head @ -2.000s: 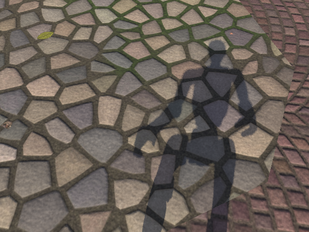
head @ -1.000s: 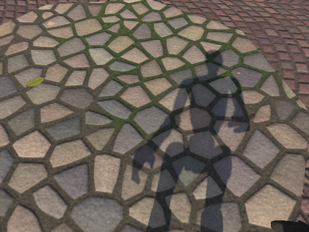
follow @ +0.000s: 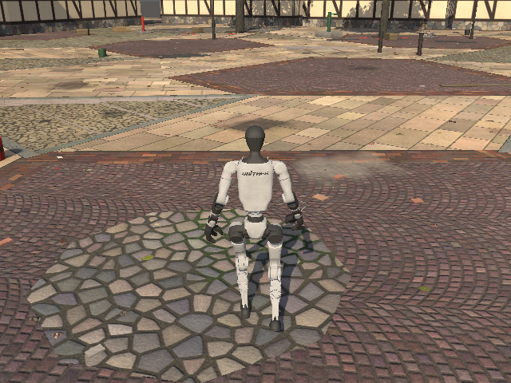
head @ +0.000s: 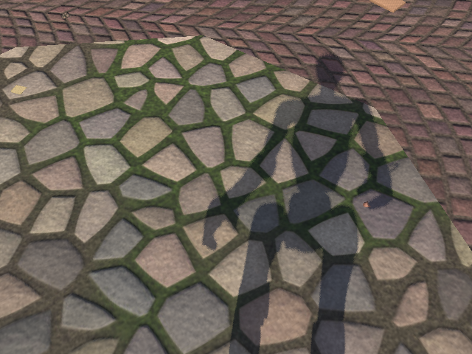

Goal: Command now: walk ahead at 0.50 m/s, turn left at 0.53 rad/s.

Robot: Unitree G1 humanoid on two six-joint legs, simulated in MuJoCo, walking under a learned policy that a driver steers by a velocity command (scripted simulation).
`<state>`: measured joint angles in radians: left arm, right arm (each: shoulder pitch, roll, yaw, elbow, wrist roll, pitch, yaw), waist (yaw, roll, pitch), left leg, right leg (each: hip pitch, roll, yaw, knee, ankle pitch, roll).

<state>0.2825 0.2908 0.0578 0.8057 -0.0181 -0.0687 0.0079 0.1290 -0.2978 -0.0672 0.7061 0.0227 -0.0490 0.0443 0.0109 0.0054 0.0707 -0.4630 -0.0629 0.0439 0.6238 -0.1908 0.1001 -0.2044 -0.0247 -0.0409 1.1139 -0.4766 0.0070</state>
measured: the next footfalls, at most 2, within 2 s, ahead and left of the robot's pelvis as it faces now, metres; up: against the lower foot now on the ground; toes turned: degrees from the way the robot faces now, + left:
right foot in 0.36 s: +0.42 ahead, -0.11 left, +0.00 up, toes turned +11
left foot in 0.66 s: +0.31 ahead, +0.12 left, +0.00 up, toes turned +8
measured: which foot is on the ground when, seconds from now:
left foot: down 0.00-0.38, up 0.40-0.64, down 0.66-1.00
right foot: up 0.00-0.34, down 0.36-1.00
